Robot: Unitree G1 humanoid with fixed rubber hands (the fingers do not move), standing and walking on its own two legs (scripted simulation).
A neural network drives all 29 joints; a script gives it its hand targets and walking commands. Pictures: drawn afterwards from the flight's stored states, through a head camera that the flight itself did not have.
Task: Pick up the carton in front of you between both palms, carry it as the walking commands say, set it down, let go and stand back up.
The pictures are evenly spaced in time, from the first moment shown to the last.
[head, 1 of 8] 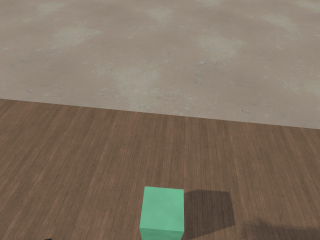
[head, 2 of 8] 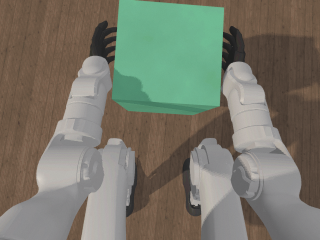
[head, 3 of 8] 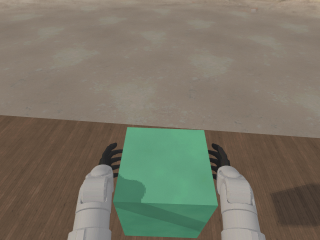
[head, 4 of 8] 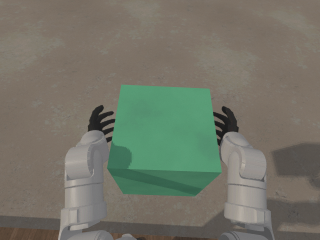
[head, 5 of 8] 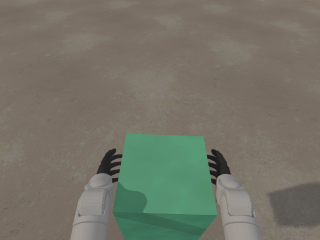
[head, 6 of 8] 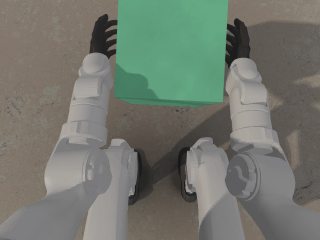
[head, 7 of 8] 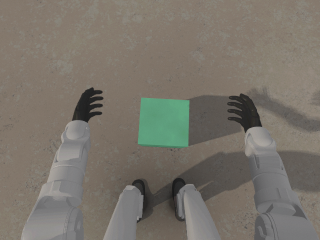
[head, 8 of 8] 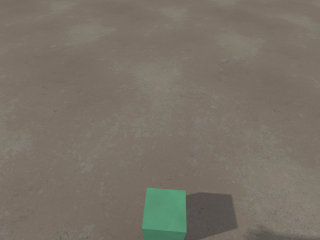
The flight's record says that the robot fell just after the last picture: no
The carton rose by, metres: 0.69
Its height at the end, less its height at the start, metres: -0.15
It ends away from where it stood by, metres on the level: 2.46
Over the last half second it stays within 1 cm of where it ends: yes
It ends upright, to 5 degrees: yes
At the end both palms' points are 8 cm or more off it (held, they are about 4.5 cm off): yes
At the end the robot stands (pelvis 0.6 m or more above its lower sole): yes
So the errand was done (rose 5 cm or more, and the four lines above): yes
